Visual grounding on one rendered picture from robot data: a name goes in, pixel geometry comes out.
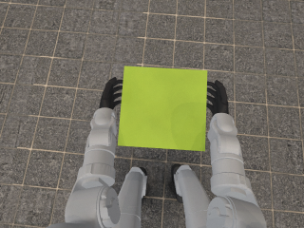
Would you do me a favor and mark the robot left hand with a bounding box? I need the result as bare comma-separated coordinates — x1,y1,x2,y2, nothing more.
99,77,124,109

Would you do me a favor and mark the right robot shin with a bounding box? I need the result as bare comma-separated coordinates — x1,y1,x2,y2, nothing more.
177,164,196,195

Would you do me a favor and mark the robot left forearm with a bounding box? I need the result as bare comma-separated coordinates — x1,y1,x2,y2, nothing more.
65,107,118,222

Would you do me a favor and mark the robot left upper arm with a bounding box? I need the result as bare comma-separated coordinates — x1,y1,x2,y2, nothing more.
46,185,121,228

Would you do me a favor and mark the carton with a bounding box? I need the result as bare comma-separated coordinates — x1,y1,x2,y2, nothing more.
118,66,208,152

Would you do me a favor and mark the robot right hand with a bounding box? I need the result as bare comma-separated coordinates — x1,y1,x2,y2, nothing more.
206,80,229,117

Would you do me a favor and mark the robot right upper arm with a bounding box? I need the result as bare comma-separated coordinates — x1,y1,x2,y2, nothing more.
206,195,267,228

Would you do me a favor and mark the robot right thigh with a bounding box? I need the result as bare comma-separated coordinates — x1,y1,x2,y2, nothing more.
174,169,211,228

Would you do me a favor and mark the robot right forearm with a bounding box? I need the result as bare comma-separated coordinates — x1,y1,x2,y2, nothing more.
207,112,261,211

